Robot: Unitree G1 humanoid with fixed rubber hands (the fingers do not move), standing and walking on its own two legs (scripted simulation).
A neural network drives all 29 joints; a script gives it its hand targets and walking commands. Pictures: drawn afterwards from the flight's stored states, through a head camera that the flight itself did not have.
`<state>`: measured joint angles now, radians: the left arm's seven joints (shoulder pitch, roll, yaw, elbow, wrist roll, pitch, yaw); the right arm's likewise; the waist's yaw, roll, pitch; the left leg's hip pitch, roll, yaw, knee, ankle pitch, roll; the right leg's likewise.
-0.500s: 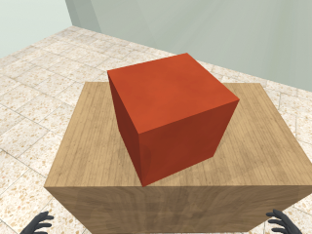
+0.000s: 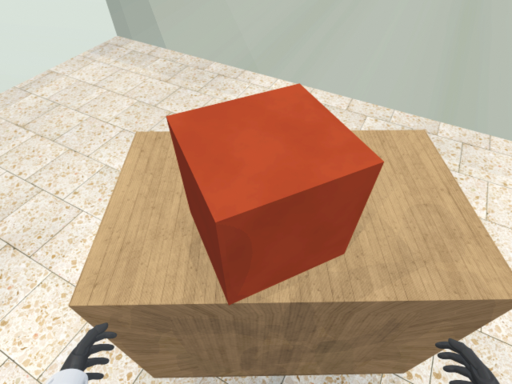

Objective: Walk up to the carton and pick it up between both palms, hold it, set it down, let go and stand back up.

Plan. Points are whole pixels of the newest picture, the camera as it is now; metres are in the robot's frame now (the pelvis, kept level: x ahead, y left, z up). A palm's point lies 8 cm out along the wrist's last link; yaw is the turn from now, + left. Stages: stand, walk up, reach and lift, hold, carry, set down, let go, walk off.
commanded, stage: reach and lift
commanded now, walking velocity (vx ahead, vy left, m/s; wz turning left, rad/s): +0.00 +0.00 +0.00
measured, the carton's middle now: (264, 192) +0.45 -0.01 +0.04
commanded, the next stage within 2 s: none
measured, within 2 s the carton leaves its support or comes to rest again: neither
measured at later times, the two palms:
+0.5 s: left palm (100, 341) +0.20 +0.24 -0.01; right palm (491, 361) +0.17 -0.34 -0.03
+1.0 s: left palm (121, 343) +0.19 +0.20 +0.01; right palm (490, 345) +0.18 -0.33 +0.01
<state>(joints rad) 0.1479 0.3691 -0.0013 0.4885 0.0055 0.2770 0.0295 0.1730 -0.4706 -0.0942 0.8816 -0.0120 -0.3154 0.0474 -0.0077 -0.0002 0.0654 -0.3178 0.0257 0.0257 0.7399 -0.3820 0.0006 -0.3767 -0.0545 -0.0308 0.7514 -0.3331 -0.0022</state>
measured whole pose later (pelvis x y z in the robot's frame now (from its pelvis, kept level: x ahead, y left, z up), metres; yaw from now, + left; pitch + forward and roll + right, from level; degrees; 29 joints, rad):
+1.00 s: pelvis +0.02 +0.00 +0.03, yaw +0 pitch -1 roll +0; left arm 0.38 0.02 0.01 0.13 0.01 0.05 0.25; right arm 0.16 -0.50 -0.07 0.83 0.27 -0.38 0.34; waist 0.00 0.00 -0.03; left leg -0.16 0.04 0.03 0.43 -0.25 -0.03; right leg -0.20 -0.03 -0.04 0.42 -0.19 -0.01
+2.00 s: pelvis +0.04 -0.01 +0.03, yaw -1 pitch +1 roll +0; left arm 0.29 -0.05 0.01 -0.16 0.01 0.23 0.32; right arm -0.01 -0.57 0.01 0.69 0.44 -0.24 0.36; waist 0.02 0.00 -0.08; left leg -0.18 0.06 0.03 0.42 -0.26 -0.04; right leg -0.24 -0.01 -0.04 0.43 -0.21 -0.01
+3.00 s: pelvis +0.02 -0.02 +0.03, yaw -1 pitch +0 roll +0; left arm -0.32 -0.01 0.09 -0.11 0.01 0.76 0.33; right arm -0.59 -0.58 0.01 0.68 0.45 0.27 0.29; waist 0.07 0.00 -0.05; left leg -0.16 0.06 0.03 0.35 -0.19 -0.04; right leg -0.21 0.00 -0.04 0.34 -0.13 -0.02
